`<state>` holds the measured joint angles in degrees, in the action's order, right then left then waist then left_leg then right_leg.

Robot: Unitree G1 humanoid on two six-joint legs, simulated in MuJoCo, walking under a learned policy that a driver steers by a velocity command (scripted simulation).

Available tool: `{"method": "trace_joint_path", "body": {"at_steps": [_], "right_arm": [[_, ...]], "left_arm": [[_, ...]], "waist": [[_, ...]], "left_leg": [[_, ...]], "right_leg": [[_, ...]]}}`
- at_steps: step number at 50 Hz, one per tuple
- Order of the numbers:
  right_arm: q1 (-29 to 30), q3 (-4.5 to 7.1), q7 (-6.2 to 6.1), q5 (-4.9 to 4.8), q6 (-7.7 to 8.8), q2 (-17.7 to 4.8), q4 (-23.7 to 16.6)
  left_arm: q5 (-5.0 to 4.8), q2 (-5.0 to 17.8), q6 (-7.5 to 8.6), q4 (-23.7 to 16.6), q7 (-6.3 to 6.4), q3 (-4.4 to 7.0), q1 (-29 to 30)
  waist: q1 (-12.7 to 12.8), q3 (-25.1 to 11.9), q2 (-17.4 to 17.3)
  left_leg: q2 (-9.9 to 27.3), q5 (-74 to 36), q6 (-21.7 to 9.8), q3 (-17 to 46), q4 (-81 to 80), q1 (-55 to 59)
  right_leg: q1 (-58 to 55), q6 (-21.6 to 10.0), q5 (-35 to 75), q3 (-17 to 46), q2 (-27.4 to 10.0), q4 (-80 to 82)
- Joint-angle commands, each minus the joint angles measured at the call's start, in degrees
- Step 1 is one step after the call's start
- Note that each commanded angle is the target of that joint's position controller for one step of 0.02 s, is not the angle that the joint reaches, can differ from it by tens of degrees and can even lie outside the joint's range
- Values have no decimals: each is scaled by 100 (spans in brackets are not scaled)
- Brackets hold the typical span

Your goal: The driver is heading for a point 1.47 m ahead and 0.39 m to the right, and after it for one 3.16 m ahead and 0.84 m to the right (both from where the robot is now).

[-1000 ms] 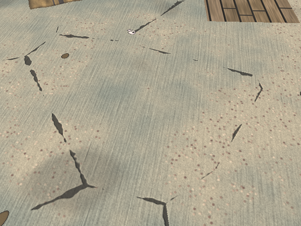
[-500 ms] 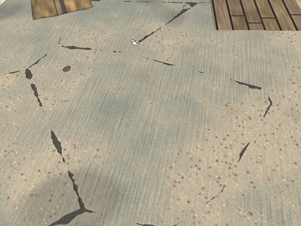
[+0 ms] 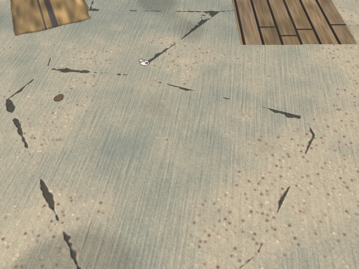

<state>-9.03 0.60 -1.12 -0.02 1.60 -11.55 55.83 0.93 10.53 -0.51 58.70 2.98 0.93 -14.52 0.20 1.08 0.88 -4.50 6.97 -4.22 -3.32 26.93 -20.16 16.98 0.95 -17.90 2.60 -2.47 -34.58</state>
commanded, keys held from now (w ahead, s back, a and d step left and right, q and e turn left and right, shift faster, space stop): no key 0.14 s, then w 0.86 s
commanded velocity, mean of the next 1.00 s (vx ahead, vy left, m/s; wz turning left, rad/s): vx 0.32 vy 0.00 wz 0.00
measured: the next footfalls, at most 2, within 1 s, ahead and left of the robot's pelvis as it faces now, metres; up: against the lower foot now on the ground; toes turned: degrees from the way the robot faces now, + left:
left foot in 0.46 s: +0.18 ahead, +0.12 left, +0.00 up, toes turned +4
right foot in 0.96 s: +0.55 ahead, -0.09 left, +0.00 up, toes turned -1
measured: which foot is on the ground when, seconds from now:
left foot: down 0.00-0.22, up 0.24-0.44, down 0.46-0.98, up 1.00-1.00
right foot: down 0.00-0.46, up 0.48-0.94, down 0.96-1.00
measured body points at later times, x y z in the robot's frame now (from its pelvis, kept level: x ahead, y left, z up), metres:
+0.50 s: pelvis +0.12 +0.03 +0.00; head +0.13 +0.04 +0.45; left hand +0.07 +0.28 -0.15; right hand +0.22 -0.24 -0.12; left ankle +0.14 +0.12 -0.73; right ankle +0.01 -0.13 -0.70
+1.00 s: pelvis +0.38 +0.00 -0.01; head +0.42 +0.00 +0.43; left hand +0.59 +0.23 -0.11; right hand +0.31 -0.26 -0.16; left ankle +0.16 +0.12 -0.68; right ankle +0.51 -0.09 -0.73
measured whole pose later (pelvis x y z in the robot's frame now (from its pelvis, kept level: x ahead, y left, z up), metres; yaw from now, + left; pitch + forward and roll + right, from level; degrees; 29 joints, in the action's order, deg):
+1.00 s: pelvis +0.38 +0.00 -0.01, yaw +2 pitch +2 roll +0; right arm -25.3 1.8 -0.1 -0.4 4.1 -13.2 61.7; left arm -0.6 12.8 6.7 47.9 -2.3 2.7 1.2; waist -3.0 2.8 0.0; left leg 0.4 27.8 -1.4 1.0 45.4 -2.1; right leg 30.1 -5.0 -5.1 -3.8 0.4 -33.8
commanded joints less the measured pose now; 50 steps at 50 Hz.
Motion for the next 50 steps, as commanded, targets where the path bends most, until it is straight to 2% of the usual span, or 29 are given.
{"method": "trace_joint_path", "body": {"at_steps": [1,2,4,7,8,9,10,12,14,16,19,20,22,23,24,25,26,27,28,30,33,36,42,45,46,47,48,49,50], "right_arm": [[2,159,-62,-72,-4,-657,-216],[-20,151,-93,-32,-7,-599,-186],[-183,134,-124,20,4,-454,-101],[-391,130,-116,66,2,-432,66],[-434,136,-113,42,0,-468,137],[-417,162,-110,-20,10,-517,158],[-294,174,-95,-56,44,-539,128],[175,132,-9,-111,196,-353,-68],[383,157,84,-140,338,-435,-173],[441,173,151,-198,436,-483,-220],[332,164,218,-196,485,-367,-134],[19,188,226,-196,465,-369,15],[-996,346,170,-205,385,-617,371],[-1816,482,111,-197,381,-1013,530],[-2549,632,101,-153,381,-1752,587],[-2340,458,141,-43,467,-1295,616],[-1726,346,161,-39,529,-977,430],[-1226,270,207,-31,554,-780,265],[-957,228,255,-20,553,-735,175],[-999,156,265,4,500,-574,209],[-1362,166,170,15,453,-745,320],[-1415,174,77,17,410,-839,277],[-1894,245,35,-95,381,-898,438],[-1784,319,25,-75,311,-1030,414],[-1713,346,28,-51,277,-1102,388],[-1608,326,36,-15,231,-1052,346],[-1524,253,57,41,227,-921,205],[-2299,28,138,4,343,-92,161],[-2133,83,180,-122,529,-388,257]], "left_arm": [[54,677,-47,136,-8,136,-891],[1,658,28,154,-10,144,-747],[-11,506,195,150,-19,122,-468],[-67,449,346,137,-43,138,-406],[-89,435,349,202,-46,150,-644],[-122,599,337,214,-41,210,-787],[-148,732,339,192,-41,259,-934],[-202,1052,422,181,-44,371,-1210],[-154,982,538,160,-53,385,-1250],[-191,873,585,98,-101,364,-1179],[-245,1017,514,12,-168,390,-958],[-260,1049,481,-4,-187,399,-901],[-248,1025,490,-60,-199,376,-779],[-225,796,533,-186,-219,307,-481],[-202,204,668,-415,-212,161,-532],[-271,440,771,-478,-225,217,-344],[-377,635,832,-568,-275,249,-166],[-373,697,837,-561,-289,266,-82],[-290,706,827,-552,-269,306,-31],[-231,675,741,-535,-269,360,-77],[-189,513,640,-708,-288,334,335],[-177,395,649,-1049,-325,248,1205],[-256,501,684,-1425,-503,170,2199],[-249,743,729,-1469,-577,249,1986],[-245,914,731,-1373,-564,334,1558],[-254,1153,719,-1086,-530,473,587],[-201,1499,696,-822,-472,590,-547],[-66,1959,672,-661,-468,684,-1191],[-80,1491,668,-650,-478,532,-1114]], "waist": [[63,427,29],[8,534,382],[-155,388,690],[-184,251,375],[-85,138,212],[-5,177,244],[104,270,306],[313,550,825],[357,689,729],[291,596,477],[111,431,503],[-48,364,500],[-521,54,431],[-925,-218,-275],[-1019,-710,-1948],[-831,-621,-1459],[-575,-131,-986],[-391,67,-616],[-260,207,-404],[-109,214,-518],[-109,300,-406],[-251,452,-367],[-425,697,-443],[-129,374,-572],[122,24,-713],[606,-526,-739],[1032,-1293,-461],[644,-2338,1069],[743,-2515,1056]], "left_leg": [[727,2645,50,883,-1220,-618],[573,2085,138,670,-861,-12],[514,1179,118,549,-389,734],[522,700,47,508,-262,883],[453,1187,8,444,-189,784],[310,1874,-29,301,32,483],[238,2278,-54,221,302,56],[234,1593,-65,46,1273,-1009],[654,1698,-173,399,2043,-1868],[840,1774,-205,450,1828,-2119],[544,1161,-70,-93,786,-638],[353,734,-12,-296,493,151],[168,567,-26,-286,314,1659],[992,995,-337,875,-263,2537],[2454,1457,-1220,3536,-1259,3609],[2801,1814,-1458,4499,-1589,3359],[2695,1809,-1261,3874,-1538,2958],[2385,1459,-1037,3088,-1591,2539],[2144,941,-887,2527,-1696,2162],[1755,-110,-666,1686,-1817,1777],[1668,-1169,-726,1222,-1912,1740],[1544,-1263,-680,894,-2045,1534],[1789,-1121,-628,714,-2005,2124],[1925,-2710,-484,615,-1326,2674],[1881,-3777,-423,551,-771,2732],[1634,-4421,-292,366,337,2485],[1374,-3263,-117,241,2018,1203],[247,468,284,260,4438,-1104],[144,2370,146,1211,5278,-1776]], "right_leg": [[-82,-414,-809,53,-72,1030],[547,-471,-1387,161,-70,1358],[880,-381,-1386,266,-129,1725],[663,-326,-876,250,-108,1637],[471,-377,-1124,186,-42,1609],[300,-518,-1551,265,-61,1580],[136,-727,-2064,555,-262,1728],[-509,-1304,-2492,1908,-1285,2424],[-1094,-1585,-1610,2404,-1791,2518],[-1605,-1415,-761,2021,-1652,2395],[-919,-1116,-182,1013,-1073,2241],[-453,-1043,-134,763,-905,2064],[286,-849,612,460,-629,1282],[934,-530,1027,-88,-215,-318],[2390,-178,-323,-616,511,-2465],[2992,-287,-1176,171,340,-3688],[3398,-500,-725,324,-13,-4051],[3286,-588,-122,222,-283,-3948],[3115,-605,325,158,-437,-3602],[2608,-553,739,7,-553,-3111],[2776,-350,1152,-192,-523,-2476],[2611,-241,1865,-310,-398,-1089],[2259,-391,2242,-376,-163,253],[1653,-649,1686,-498,68,477],[982,-756,1500,-642,273,433],[-238,-922,1474,-760,464,475],[-2135,-1255,1421,111,-305,279],[-4261,-2232,50,3063,-1863,852],[-4256,-2210,-286,4285,-2023,1738]]}}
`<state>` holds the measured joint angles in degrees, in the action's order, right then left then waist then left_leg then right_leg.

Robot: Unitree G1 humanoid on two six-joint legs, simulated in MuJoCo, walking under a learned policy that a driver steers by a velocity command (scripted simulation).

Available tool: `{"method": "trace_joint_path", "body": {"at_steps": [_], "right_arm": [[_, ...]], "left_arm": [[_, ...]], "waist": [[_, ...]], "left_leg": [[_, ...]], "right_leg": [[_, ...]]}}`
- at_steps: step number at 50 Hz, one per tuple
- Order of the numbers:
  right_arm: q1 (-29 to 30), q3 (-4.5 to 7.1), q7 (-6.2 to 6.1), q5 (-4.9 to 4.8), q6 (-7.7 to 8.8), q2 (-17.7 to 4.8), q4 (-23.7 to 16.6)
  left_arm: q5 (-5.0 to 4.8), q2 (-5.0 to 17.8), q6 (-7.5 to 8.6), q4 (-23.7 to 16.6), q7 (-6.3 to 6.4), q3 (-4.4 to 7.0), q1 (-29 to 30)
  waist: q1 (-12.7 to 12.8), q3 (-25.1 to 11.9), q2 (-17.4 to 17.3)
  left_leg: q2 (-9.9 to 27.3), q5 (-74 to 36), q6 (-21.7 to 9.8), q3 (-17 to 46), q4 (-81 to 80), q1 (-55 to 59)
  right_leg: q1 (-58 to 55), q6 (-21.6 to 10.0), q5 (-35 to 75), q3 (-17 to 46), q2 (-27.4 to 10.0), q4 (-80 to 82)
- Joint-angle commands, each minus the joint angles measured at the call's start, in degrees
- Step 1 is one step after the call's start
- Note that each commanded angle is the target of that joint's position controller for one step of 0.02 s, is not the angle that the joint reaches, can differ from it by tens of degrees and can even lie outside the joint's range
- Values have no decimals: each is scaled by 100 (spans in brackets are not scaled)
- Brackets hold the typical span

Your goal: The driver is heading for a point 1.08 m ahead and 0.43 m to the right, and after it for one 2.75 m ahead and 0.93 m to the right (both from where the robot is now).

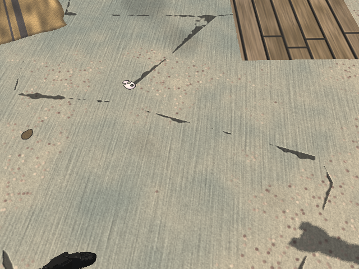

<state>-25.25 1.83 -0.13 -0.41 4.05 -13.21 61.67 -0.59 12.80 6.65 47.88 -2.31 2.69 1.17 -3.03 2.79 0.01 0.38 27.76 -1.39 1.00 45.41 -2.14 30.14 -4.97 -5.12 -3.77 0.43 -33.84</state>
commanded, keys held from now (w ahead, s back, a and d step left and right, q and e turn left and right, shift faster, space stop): w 0.24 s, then w+e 0.12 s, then e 0.64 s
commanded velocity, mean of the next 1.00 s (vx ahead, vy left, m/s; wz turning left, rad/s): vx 0.29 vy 0.00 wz -0.32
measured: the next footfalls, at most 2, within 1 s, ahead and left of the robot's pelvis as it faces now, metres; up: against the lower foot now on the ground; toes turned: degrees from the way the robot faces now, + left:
left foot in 0.48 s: +0.46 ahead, +0.14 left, +0.00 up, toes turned -4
right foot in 0.96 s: +0.38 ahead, -0.11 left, +0.00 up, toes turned -25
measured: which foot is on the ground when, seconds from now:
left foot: up 0.00-0.46, down 0.48-0.96, up 0.98-1.00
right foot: down 0.00-0.50, up 0.52-0.94, down 0.96-1.00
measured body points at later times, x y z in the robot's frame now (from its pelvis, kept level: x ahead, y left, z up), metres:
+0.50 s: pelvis +0.27 +0.03 +0.01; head +0.30 +0.04 +0.46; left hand +0.25 +0.30 -0.13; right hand +0.47 -0.22 -0.08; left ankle +0.42 +0.14 -0.72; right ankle +0.13 -0.09 -0.71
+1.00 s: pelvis +0.36 +0.01 +0.02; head +0.38 -0.02 +0.46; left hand +0.60 +0.22 -0.07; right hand +0.37 -0.30 -0.12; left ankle +0.41 +0.14 -0.70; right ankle +0.35 -0.09 -0.72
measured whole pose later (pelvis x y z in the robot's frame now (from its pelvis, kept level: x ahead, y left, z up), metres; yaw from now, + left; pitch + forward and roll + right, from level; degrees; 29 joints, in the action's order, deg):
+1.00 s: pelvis +0.36 +0.01 +0.02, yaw -23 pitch +2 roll +2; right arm -5.4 4.6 -1.7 0.0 -0.2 -17.3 51.1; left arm -0.1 15.9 -2.7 41.2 0.0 5.8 -8.5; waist -0.2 2.0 -1.2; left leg 8.1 20.1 2.4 -13.2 37.5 -19.0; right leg 20.3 -2.9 -15.1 -2.4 -1.2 -33.0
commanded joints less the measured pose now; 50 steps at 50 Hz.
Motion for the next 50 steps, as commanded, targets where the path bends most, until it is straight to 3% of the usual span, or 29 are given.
{"method": "trace_joint_path", "body": {"at_steps": [1,2,3,5,7,10,14,18,20,22,23,24,25,26,27,28,29,30,32,34,39,43,45,47,48,49,50], "right_arm": [[129,87,91,-228,374,-671,-570],[549,107,44,-237,404,-767,-694],[714,154,-17,-161,371,-723,-718],[425,181,-62,-91,183,-459,-667],[437,187,-84,-76,72,-336,-699],[1203,238,-107,1,40,-463,-984],[2100,223,-50,23,108,-386,-1256],[2813,175,52,-45,180,-375,-1457],[3001,166,114,-24,247,-417,-1557],[2694,245,122,8,310,-655,-1541],[2259,308,100,39,336,-792,-1421],[1562,411,54,100,363,-1056,-1237],[710,506,-11,242,365,-1531,-1167],[724,495,16,217,264,-1729,-1233],[838,405,22,148,176,-1284,-1402],[1211,313,-13,112,124,-949,-1498],[1579,264,-42,98,80,-832,-1510],[1835,226,-52,120,50,-720,-1516],[2123,242,-54,252,43,-726,-1487],[2175,273,-100,252,52,-803,-1438],[2213,363,-248,143,-68,-1057,-1411],[2134,428,-234,48,-227,-1249,-1381],[2094,463,-215,-24,-296,-1334,-1362],[2082,473,-210,-117,-364,-1305,-1322],[1756,441,-182,-90,-396,-1122,-1190],[1774,353,-129,95,-403,-783,-1289],[2143,310,-136,203,-368,-664,-1657]], "left_arm": [[0,993,-30,366,50,266,-2073],[-11,780,-14,226,42,187,-1473],[41,634,13,190,7,141,-1134],[106,425,49,272,-47,77,-993],[90,538,65,416,-11,96,-1210],[96,793,48,533,132,147,-1559],[21,854,-22,633,231,149,-2013],[-52,943,-95,748,273,183,-2407],[-50,934,-173,782,311,196,-2468],[-52,1047,-261,743,359,254,-2370],[-64,1034,-297,669,376,262,-2223],[-52,897,-304,550,381,222,-2123],[51,580,-301,253,393,115,-2006],[29,-73,-252,346,372,-57,-3184],[-92,608,-259,392,373,100,-3157],[-173,927,-321,240,396,212,-2550],[-148,883,-423,156,442,236,-2246],[-88,857,-549,140,479,291,-2199],[-73,594,-756,80,493,305,-2361],[-65,507,-825,-93,503,318,-2229],[-22,556,-852,-499,376,323,-1563],[-26,673,-919,-764,240,359,-1144],[-29,706,-952,-881,172,384,-1064],[-4,715,-951,-845,142,423,-1297],[31,930,-939,-782,197,510,-1533],[55,1575,-913,-800,307,684,-1805],[168,2014,-855,-952,327,710,-1732]], "waist": [[923,-1633,966],[720,-1067,419],[503,-732,101],[156,-552,335],[83,-359,375],[212,-80,281],[468,41,260],[686,173,292],[674,230,331],[445,-22,550],[212,-289,593],[-79,-780,473],[-316,-1787,-306],[169,-2775,-1861],[22,-3000,-1414],[23,-2211,-971],[150,-1608,-616],[301,-1218,-627],[525,-845,-818],[561,-687,-795],[420,-820,-626],[294,-724,-672],[304,-700,-718],[470,-753,-633],[498,-791,-296],[433,-806,1096],[391,-819,1995]], "left_leg": [[24,-14,-236,653,3630,-4082],[366,-607,-267,471,3367,-3900],[584,-984,-255,379,2991,-3605],[828,-1283,-254,403,2495,-2957],[891,-1400,-178,303,2136,-2965],[968,-2208,-2,275,1214,-3679],[767,-3251,82,138,-265,-3739],[479,-3313,175,45,-1216,-3467],[334,-3132,140,67,-1586,-3239],[178,-2869,42,86,-1837,-2681],[77,-2969,-50,-1,-2026,-2083],[214,-3662,-213,8,-2117,-1013],[1401,-5522,-556,987,-1663,786],[2920,-6705,-1496,2693,-1515,2514],[2660,-5453,-1473,2944,-1914,2104],[2380,-4689,-1218,2108,-2084,1388],[2100,-4250,-1061,1579,-2317,529],[1937,-3846,-1043,1184,-2552,-269],[1670,-3327,-1076,509,-3034,-1375],[1696,-3317,-1189,161,-3239,-1522],[1869,-3079,-1216,-327,-3335,-1154],[1986,-2734,-1070,-524,-3163,-864],[2072,-2701,-926,-523,-2909,-606],[1912,-2514,-577,-730,-2342,-628],[1635,-2180,-228,-955,-1732,-927],[984,-899,290,-1523,-22,-2143],[149,1123,633,-1059,1402,-3784]], "right_leg": [[-4722,-1249,-1381,3946,-2103,1756],[-3660,-1048,-746,3043,-1893,1907],[-2797,-922,-246,2459,-1671,2081],[-1933,-817,-36,1773,-1319,2412],[-1593,-913,133,1426,-1226,2650],[-1744,-940,205,1264,-1249,2848],[-2030,-751,286,1045,-1108,2845],[-2344,-704,104,1109,-1157,2595],[-2511,-613,675,1179,-1185,2141],[-2709,-408,1434,1349,-1201,1526],[-2706,-268,1895,1326,-1047,1031],[-2414,-47,1973,1157,-665,142],[-1268,242,157,801,-125,-1650],[477,524,-3697,702,543,-3437],[706,550,-3470,1252,186,-4093],[1068,566,-3048,1022,-67,-4173],[1030,623,-2659,832,-299,-4013],[783,667,-2358,794,-473,-3873],[94,691,-1916,601,-511,-3680],[126,704,-1657,531,-533,-3242],[-92,662,-928,412,-634,-1934],[-404,543,-1117,132,-494,-1145],[-558,413,-1268,40,-428,-648],[-1199,185,-704,-157,-203,353],[-1796,-12,-34,76,-154,887],[-2666,-443,2015,1648,-1260,1249],[-3079,-1577,2842,3247,-2291,1309]]}}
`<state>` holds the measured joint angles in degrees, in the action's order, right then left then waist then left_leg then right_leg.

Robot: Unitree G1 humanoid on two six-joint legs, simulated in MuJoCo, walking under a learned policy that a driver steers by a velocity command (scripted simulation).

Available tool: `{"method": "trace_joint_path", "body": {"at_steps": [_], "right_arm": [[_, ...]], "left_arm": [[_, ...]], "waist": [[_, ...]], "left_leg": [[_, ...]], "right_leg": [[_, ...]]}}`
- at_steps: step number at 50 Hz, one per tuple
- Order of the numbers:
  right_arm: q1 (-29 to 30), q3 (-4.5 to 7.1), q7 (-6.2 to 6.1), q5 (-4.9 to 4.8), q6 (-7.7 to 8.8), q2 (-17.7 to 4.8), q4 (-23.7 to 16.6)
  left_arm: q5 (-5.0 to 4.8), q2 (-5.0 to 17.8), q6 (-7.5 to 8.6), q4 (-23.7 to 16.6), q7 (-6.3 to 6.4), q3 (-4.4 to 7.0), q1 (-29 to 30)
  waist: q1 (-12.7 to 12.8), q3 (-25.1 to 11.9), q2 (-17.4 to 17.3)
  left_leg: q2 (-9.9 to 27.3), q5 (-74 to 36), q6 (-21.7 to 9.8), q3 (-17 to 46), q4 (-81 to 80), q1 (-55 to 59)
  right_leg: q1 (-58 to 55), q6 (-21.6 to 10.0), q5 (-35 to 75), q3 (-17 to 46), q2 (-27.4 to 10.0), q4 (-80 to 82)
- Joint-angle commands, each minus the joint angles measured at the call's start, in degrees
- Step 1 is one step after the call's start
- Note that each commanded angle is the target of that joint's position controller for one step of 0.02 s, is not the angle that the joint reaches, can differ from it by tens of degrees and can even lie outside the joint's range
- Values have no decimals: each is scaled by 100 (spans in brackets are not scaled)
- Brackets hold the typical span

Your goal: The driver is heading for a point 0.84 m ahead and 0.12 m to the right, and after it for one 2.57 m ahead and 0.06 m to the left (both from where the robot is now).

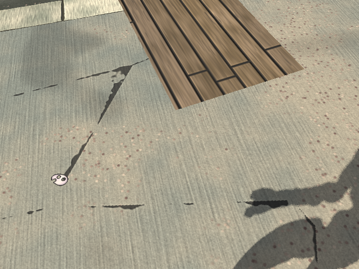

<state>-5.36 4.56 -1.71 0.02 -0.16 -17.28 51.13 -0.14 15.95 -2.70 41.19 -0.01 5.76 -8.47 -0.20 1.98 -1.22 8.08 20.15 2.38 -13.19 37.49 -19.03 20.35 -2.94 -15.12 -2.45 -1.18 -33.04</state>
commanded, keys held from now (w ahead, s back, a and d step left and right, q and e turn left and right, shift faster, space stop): e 0.04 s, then w+e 0.30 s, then w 0.66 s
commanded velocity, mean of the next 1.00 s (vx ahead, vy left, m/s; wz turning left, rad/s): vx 0.37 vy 0.00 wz -0.33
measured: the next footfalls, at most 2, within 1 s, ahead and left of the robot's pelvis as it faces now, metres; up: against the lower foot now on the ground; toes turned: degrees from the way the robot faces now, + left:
left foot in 0.44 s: +0.20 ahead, +0.11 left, +0.00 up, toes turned -16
right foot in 0.90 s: +0.43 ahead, -0.23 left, +0.00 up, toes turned -19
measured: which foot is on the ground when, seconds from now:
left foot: up 0.00-0.42, down 0.44-0.92, up 0.94-1.00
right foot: down 0.00-0.44, up 0.46-0.88, down 0.90-1.00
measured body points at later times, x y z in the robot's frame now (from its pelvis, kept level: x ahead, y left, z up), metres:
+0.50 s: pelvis +0.12 +0.02 +0.00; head +0.13 +0.02 +0.45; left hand +0.27 +0.27 -0.11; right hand +0.21 -0.29 -0.09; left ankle +0.16 +0.12 -0.73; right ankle +0.03 -0.09 -0.71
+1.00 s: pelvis +0.34 -0.10 +0.00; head +0.38 -0.12 +0.44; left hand +0.61 +0.06 -0.08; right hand +0.26 -0.37 -0.14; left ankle +0.23 +0.09 -0.64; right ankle +0.39 -0.21 -0.73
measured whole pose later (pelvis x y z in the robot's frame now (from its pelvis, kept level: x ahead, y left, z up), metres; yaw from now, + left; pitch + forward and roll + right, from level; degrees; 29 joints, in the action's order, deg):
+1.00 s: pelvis +0.34 -0.10 +0.00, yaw -17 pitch +2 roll +0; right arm -21.1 2.3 0.5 -1.6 4.6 -16.5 52.1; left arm -0.4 15.3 4.7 36.5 -1.7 2.5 -5.7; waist -3.4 2.2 -0.4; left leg 1.8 26.6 -1.3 2.4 62.5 -15.2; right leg 25.4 -3.2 -9.6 -2.5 1.1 -32.2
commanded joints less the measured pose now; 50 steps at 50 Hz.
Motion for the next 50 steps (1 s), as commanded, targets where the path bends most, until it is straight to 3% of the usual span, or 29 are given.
{"method": "trace_joint_path", "body": {"at_steps": [1,2,3,4,6,7,12,17,20,21,22,23,24,25,26,29,32,36,40,42,43,44,45,46,47,48,49,50], "right_arm": [[506,105,24,101,76,-522,-635],[514,131,19,-33,76,-567,-645],[310,152,-8,-29,84,-560,-513],[294,193,-17,14,99,-678,-487],[348,205,54,-1,166,-627,-514],[423,205,82,-35,220,-597,-543],[773,125,191,-26,477,-388,-611],[841,101,290,-121,619,-467,-713],[381,99,328,-125,734,-474,-574],[124,108,321,-86,759,-468,-480],[-308,141,300,-45,777,-559,-363],[-1056,197,261,37,784,-836,-218],[-1525,351,286,112,729,-1450,-45],[-1414,285,316,3,744,-1117,-115],[-1256,193,307,-60,741,-784,-192],[-858,50,274,2,684,-486,-322],[-1022,43,241,-25,670,-558,-258],[-1382,44,195,-99,598,-725,-162],[-1758,36,201,-165,514,-824,-59],[-1782,58,188,-182,453,-895,-28],[-1745,78,176,-182,426,-971,-34],[-1681,84,163,-191,398,-1006,-44],[-1681,40,148,-150,389,-910,-83],[-1683,-96,142,39,417,-571,-280],[-2380,-287,183,-26,556,84,-367],[-1960,-123,225,-180,655,-613,-323],[-1406,-68,247,-266,699,-790,-519],[-1151,-84,224,-203,704,-706,-546]], "left_arm": [[167,1386,219,-310,35,334,-837],[138,1285,328,-327,33,287,-627],[-7,1129,370,-346,58,267,-418],[-138,929,363,-367,84,203,-309],[-111,795,376,-406,132,134,-328],[-79,809,410,-411,153,129,-381],[-79,1033,541,-354,203,192,-621],[-111,1076,511,-350,128,200,-756],[-89,852,480,-321,118,104,-750],[-75,702,472,-306,117,46,-773],[-53,475,482,-321,117,-32,-732],[-16,81,513,-406,115,-158,-626],[-163,105,616,-717,125,-157,-680],[-222,668,684,-646,137,-47,-630],[-208,811,708,-580,108,-4,-558],[-53,589,746,-559,27,-45,-366],[-8,358,754,-692,-1,-128,-67],[-59,64,790,-918,-67,-267,590],[-143,155,795,-1085,-193,-258,1047],[-147,296,809,-1128,-241,-212,1036],[-130,426,812,-1087,-243,-154,815],[-101,596,805,-937,-218,-56,257],[-85,844,779,-668,-166,77,-643],[-8,1298,725,-476,-75,195,-1752],[35,1613,722,-409,-123,191,-1773],[-2,1041,727,-422,-136,62,-1720],[-34,856,740,-424,-131,-20,-1315],[-21,767,745,-447,-143,-64,-949]], "waist": [[388,-1057,1242],[224,-971,994],[69,-1019,645],[36,-969,694],[28,-829,847],[50,-694,878],[211,-467,875],[291,-340,926],[73,-427,933],[-54,-478,880],[-252,-583,772],[-504,-820,14],[-390,-670,-1492],[-454,-214,-1087],[-396,38,-808],[-147,118,-468],[-225,76,-480],[-454,70,-436],[-555,218,-483],[-401,218,-537],[-212,62,-582],[153,-310,-553],[590,-886,-462],[957,-1826,355],[442,-2595,1955],[674,-2240,1342],[606,-1323,1065],[425,-886,552]], "left_leg": [[-611,1819,180,1257,2983,-2205],[-560,1308,61,1452,3107,-2293],[-433,776,-6,1561,2887,-2313],[-370,423,-48,1604,2650,-2314],[-451,-217,-113,1590,2306,-2145],[-505,-425,-132,1595,1931,-2156],[-725,-921,-78,1655,137,-1594],[-879,-702,-133,1615,-579,-827],[-857,-1041,-297,1463,-1127,60],[-849,-1091,-353,1400,-1310,556],[-568,-960,-471,1611,-1368,1243],[341,-308,-782,2628,-1683,2131],[1323,1393,-1617,4931,-2439,2748],[1544,2165,-1849,5389,-2593,2600],[1301,1963,-1691,4881,-2552,2475],[762,361,-1386,3607,-2748,1841],[457,-1103,-1401,2742,-2947,1540],[223,-2116,-1270,1967,-2899,1367],[502,-2176,-1234,1963,-2808,1604],[675,-2713,-1148,1966,-2592,1927],[680,-3568,-1087,1888,-2270,2043],[543,-4582,-979,1658,-1571,2008],[284,-4858,-825,1437,-481,1546],[-37,-2964,-615,1215,1478,207],[-1026,1186,-364,1537,3232,-1679],[-721,1196,-427,2044,3813,-2309],[-458,684,-482,1840,3805,-2633],[-220,181,-471,1726,3535,-2415]], "right_leg": [[-2021,-1895,3637,2946,-2002,1288],[-1955,-1588,3463,2445,-1699,1274],[-1918,-1243,2339,2171,-1387,1313],[-1795,-1086,1159,2178,-1300,1498],[-1509,-1061,-680,2342,-1112,1943],[-1493,-1060,-974,2420,-1090,2095],[-1364,-1038,-591,2339,-960,2118],[-879,-1051,-982,2694,-888,1952],[-701,-894,-1022,2709,-778,1606],[-514,-776,-1039,2634,-599,1361],[-101,-603,-1082,2459,-376,868],[669,-293,-1325,1813,111,-633],[2296,-99,-1864,1089,650,-1975],[3026,-56,-1849,1294,298,-2901],[3249,-77,-1302,1361,150,-3235],[2908,-2,-203,1001,-332,-2959],[2575,231,466,556,-436,-2350],[1881,324,1358,227,-305,-801],[1453,211,1502,141,-143,-37],[1245,31,1210,146,-71,218],[831,-81,1048,75,45,314],[-35,-240,1081,-67,204,479],[-1387,-421,1157,-57,193,454],[-3252,-811,1281,1323,-1067,184],[-4530,-1656,-123,4186,-2269,1095],[-4235,-1494,-688,4364,-2095,1469],[-3481,-1274,-266,3417,-1873,1537],[-2641,-1163,416,2759,-1612,1656]]}}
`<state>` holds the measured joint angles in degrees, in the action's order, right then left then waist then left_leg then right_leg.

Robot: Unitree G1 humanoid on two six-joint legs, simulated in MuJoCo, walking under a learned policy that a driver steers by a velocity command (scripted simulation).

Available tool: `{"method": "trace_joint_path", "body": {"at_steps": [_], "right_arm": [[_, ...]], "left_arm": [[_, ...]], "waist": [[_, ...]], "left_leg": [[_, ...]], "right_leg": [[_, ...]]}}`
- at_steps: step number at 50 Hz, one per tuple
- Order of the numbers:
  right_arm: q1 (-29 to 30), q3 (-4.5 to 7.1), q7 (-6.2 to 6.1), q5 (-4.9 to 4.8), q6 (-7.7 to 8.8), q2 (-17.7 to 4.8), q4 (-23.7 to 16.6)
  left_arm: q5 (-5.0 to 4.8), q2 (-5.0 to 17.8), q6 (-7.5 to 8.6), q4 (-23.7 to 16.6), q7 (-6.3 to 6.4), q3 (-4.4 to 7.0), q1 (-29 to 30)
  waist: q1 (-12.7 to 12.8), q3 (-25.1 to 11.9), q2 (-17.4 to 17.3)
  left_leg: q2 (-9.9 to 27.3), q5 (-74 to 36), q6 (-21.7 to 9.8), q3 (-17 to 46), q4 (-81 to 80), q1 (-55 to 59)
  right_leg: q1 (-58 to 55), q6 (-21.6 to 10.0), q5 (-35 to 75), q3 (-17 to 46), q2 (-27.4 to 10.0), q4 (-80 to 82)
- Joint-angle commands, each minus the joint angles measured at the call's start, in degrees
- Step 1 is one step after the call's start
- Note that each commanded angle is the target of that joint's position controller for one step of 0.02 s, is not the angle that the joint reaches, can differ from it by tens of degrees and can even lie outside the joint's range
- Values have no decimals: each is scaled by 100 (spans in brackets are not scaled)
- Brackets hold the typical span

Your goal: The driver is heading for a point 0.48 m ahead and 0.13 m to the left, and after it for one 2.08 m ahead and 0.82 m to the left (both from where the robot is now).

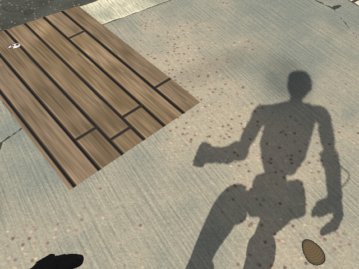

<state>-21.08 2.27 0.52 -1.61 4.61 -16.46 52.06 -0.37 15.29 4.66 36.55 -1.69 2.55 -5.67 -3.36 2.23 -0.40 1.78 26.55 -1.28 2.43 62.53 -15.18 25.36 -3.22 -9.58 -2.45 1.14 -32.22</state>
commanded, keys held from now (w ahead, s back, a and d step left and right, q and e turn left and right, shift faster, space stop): w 0.46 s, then no key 0.12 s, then q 0.42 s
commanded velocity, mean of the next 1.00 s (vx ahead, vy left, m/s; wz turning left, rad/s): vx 0.33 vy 0.00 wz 0.12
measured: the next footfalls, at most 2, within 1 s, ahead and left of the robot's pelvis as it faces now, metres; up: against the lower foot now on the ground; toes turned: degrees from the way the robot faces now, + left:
left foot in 0.44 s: +0.43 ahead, +0.14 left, +0.00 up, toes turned +3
right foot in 0.92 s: +0.54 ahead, -0.07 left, +0.00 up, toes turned +11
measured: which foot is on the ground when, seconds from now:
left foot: up 0.00-0.42, down 0.44-0.94, up 0.96-1.00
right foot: down 0.00-0.46, up 0.48-0.90, down 0.92-1.00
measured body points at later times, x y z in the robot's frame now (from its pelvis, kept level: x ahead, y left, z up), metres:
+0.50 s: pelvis +0.28 +0.05 +0.00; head +0.32 +0.06 +0.44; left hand +0.28 +0.33 -0.14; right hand +0.49 -0.20 -0.09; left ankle +0.39 +0.14 -0.73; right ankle +0.10 -0.09 -0.68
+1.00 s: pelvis +0.43 +0.03 +0.01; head +0.47 +0.02 +0.46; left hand +0.57 +0.32 -0.08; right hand +0.59 -0.25 -0.11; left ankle +0.38 +0.14 -0.69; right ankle +0.50 -0.08 -0.73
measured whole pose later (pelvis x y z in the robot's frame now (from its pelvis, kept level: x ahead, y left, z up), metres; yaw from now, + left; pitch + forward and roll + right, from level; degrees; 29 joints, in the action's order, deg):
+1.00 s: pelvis +0.43 +0.03 +0.01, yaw +11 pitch +2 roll +0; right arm -11.4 4.3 -1.4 -0.8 -0.6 -19.0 45.0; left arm 1.4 15.4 1.7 42.3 1.6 3.1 -5.0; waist -2.2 1.6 -1.7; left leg -4.4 30.1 0.0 4.9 48.6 -22.3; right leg 21.2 -0.7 -9.6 0.7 -0.1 -28.5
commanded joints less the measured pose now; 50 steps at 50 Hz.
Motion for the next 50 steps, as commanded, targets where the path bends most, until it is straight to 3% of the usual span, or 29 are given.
{"method": "trace_joint_path", "body": {"at_steps": [1,2,5,8,13,16,19,20,21,22,23,24,25,26,27,28,30,31,34,37,42,44,45,46,47,48,49,50], "right_arm": [[505,169,-10,58,199,-733,-656],[380,174,0,69,131,-661,-633],[357,134,-21,93,-54,-402,-644],[967,121,-24,166,-73,-375,-852],[1993,36,93,117,36,-247,-1132],[2443,29,184,79,72,-304,-1347],[2461,60,266,77,109,-427,-1460],[2263,95,269,80,119,-511,-1429],[1782,173,247,92,125,-642,-1314],[875,317,193,109,121,-917,-1051],[-188,435,122,167,95,-1372,-874],[-236,471,159,216,74,-1646,-800],[-126,324,159,146,68,-1073,-896],[289,255,136,171,66,-890,-962],[674,214,140,193,64,-771,-1012],[925,180,156,201,63,-609,-1021],[1089,139,170,255,97,-485,-964],[1142,134,159,247,108,-496,-917],[1187,261,47,203,23,-879,-848],[1027,340,-36,118,-133,-1047,-806],[844,381,-119,53,-343,-1053,-750],[960,382,-171,16,-423,-1019,-822],[1118,362,-202,-12,-458,-966,-892],[1054,303,-227,22,-469,-774,-961],[965,193,-227,164,-462,-394,-1088],[557,189,-227,121,-437,-368,-1203],[483,329,-216,117,-448,-885,-1081],[568,435,-214,43,-511,-1082,-1040]], "left_arm": [[49,728,21,6,-1,231,-946],[90,617,51,4,-13,201,-781],[22,652,176,163,-16,228,-717],[32,778,182,349,55,264,-914],[-40,982,114,627,129,301,-1368],[-72,1041,31,840,144,319,-1682],[-92,1110,-73,972,188,348,-1740],[-88,1155,-104,986,202,358,-1686],[-84,1189,-139,984,216,357,-1573],[-49,1059,-166,969,237,298,-1558],[92,763,-152,814,262,161,-1639],[23,115,-29,791,199,-8,-2422],[-71,772,69,890,181,121,-2011],[-171,977,106,756,173,189,-1526],[-111,912,97,720,214,169,-1295],[-14,882,46,712,245,200,-1164],[22,665,-115,745,278,182,-1355],[48,532,-171,749,298,153,-1402],[99,440,-234,596,360,112,-1067],[76,507,-288,503,376,126,-609],[32,626,-311,308,364,175,65],[15,717,-245,328,327,230,-34],[16,731,-196,402,308,257,-250],[87,919,-155,424,324,313,-414],[184,1288,-179,376,394,391,-622],[276,1389,-265,409,376,420,-607],[227,1037,-273,323,360,342,-581],[205,795,-264,279,356,270,-361]], "waist": [[546,-622,366],[345,-549,444],[138,-347,463],[246,-69,301],[640,138,261],[786,238,272],[675,153,399],[547,14,491],[249,-297,544],[-159,-904,462],[-485,-1835,-238],[25,-2469,-1777],[-262,-2242,-1084],[-190,-1467,-770],[24,-1092,-227],[182,-809,-88],[474,-795,-323],[566,-782,-352],[571,-758,-439],[403,-798,-445],[193,-615,-592],[305,-632,-662],[486,-649,-652],[498,-802,-453],[439,-1154,573],[238,-1260,1808],[367,-1326,1266],[313,-1116,926]], "left_leg": [[552,-760,-67,142,711,-2561],[672,-960,-49,192,551,-2232],[725,-1291,90,125,63,-2071],[740,-2204,217,114,-848,-2462],[432,-3437,179,-158,-2538,-2112],[332,-3203,67,-143,-2992,-2296],[214,-2522,-146,-184,-3288,-2164],[93,-2284,-230,-295,-3340,-1806],[-111,-2225,-357,-497,-3470,-1063],[-146,-2394,-549,-527,-3427,275],[989,-2703,-938,762,-3192,2103],[2125,-1939,-1845,3528,-3923,3764],[2013,-2131,-1669,3587,-4241,3578],[1878,-3214,-1483,2570,-4199,2842],[1658,-4395,-1379,1854,-4181,2059],[1457,-5068,-1329,1364,-4263,1425],[1205,-5645,-1295,911,-4517,689],[1127,-5937,-1342,730,-4593,456],[978,-6168,-1360,456,-4629,311],[888,-5422,-1225,490,-4574,367],[932,-3933,-1156,1094,-4307,544],[852,-3418,-1020,1421,-4002,591],[680,-3150,-844,1457,-3748,470],[399,-2630,-558,1383,-3331,139],[-148,-1018,-217,819,-2097,-614],[-772,1366,82,167,-1075,-1858],[-437,1288,255,383,-10,-1998],[-314,879,349,383,439,-2110]], "right_leg": [[-2486,-1091,355,2321,-1633,1740],[-2075,-1072,578,2038,-1483,1938],[-1513,-1173,872,1534,-1385,2374],[-1507,-1140,1003,1163,-1298,2558],[-1680,-887,908,670,-1148,2559],[-2320,-858,954,740,-1390,2300],[-2898,-723,1551,829,-1614,1886],[-2992,-656,2199,801,-1598,1629],[-2971,-550,3195,652,-1453,1048],[-2587,-380,3569,409,-1148,-32],[-1339,-152,1862,141,-776,-1928],[869,226,-2223,439,321,-3720],[1388,221,-2482,1135,93,-4276],[1585,227,-2116,982,-128,-4334],[1357,289,-1735,770,-409,-4088],[1127,352,-1547,691,-560,-3749],[399,436,-1272,661,-687,-3272],[205,505,-1171,605,-671,-2985],[153,633,-647,507,-536,-2014],[83,664,1,544,-389,-1292],[51,664,-153,666,-189,-427],[-283,570,-163,656,-94,171],[-745,475,353,587,-78,829],[-1442,276,1133,828,-512,1154],[-2347,-178,2829,1751,-1724,1026],[-2795,-1169,3724,2936,-2664,1059],[-2685,-1410,3356,2922,-2633,1138],[-2475,-1189,2978,2302,-2276,1106]]}}
Keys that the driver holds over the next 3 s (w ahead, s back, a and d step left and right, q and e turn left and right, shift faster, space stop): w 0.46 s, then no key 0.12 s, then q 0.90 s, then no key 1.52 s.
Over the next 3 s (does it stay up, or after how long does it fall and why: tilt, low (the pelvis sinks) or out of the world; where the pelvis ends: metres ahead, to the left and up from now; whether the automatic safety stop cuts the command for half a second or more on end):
stays up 0.47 0.04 0.01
